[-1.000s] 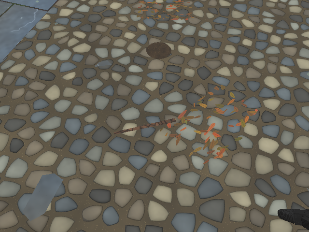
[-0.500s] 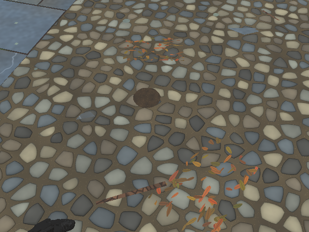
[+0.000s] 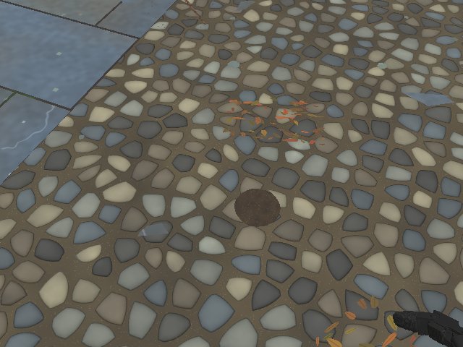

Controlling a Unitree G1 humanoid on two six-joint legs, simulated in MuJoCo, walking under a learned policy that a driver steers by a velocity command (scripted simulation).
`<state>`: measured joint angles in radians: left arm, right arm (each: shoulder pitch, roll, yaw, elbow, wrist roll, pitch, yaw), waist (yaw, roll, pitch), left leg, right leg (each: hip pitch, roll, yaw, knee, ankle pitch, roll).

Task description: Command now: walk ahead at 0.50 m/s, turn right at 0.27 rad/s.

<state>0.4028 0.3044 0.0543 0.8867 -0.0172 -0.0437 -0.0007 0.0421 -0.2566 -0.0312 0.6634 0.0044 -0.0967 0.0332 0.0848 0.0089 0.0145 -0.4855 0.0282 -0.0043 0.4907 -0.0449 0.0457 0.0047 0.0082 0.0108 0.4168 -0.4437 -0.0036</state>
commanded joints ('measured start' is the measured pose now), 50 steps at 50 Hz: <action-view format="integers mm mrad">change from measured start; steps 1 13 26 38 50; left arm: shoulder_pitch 89 -171 28 -126 -67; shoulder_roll -25 30 194 148 57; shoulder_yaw -25 20 106 65 39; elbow -102 -166 -186 -244 -231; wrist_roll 8 -5 -7 2 5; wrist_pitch -30 18 32 -20 6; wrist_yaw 0 -8 -34 9 18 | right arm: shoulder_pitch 407 175 220 38 172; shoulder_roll -319 -143 -216 -104 -216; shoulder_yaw -105 -68 -88 -40 -87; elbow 40 94 134 16 19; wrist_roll -19 -21 17 -21 -17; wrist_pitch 2 -23 47 -3 -47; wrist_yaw -19 -37 -58 -35 -18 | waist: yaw -159 -86 89 -73 -169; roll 303 50 1 -47 -80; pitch -400 19 -171 -23 -174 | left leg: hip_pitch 895 358 332 -117 447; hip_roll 399 231 190 52 92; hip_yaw -603 30 254 -51 -157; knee -74 -367 398 338 -36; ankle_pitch -173 83 502 -63 -46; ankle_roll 238 143 -12 -114 28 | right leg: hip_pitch -626 -696 -4 -235 -250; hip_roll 40 -149 18 -131 -53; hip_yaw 17 85 -40 259 327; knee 723 540 140 -198 291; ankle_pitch -94 368 317 507 345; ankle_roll -20 20 -186 -270 -117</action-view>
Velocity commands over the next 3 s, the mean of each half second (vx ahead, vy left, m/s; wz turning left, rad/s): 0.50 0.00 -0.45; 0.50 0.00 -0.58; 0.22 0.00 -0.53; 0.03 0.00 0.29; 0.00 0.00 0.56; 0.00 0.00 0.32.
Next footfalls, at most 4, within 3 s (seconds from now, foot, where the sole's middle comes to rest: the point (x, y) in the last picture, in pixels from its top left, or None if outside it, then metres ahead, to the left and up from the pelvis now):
0.52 right None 0.40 -0.17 -0.76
1.00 left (292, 259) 0.74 -0.10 -0.76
1.46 right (387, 288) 0.67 -0.39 -0.76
1.86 left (314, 247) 0.79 -0.17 -0.76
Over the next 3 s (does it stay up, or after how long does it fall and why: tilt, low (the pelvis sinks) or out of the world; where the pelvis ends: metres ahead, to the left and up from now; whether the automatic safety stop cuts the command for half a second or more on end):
stays up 0.72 -0.21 0.02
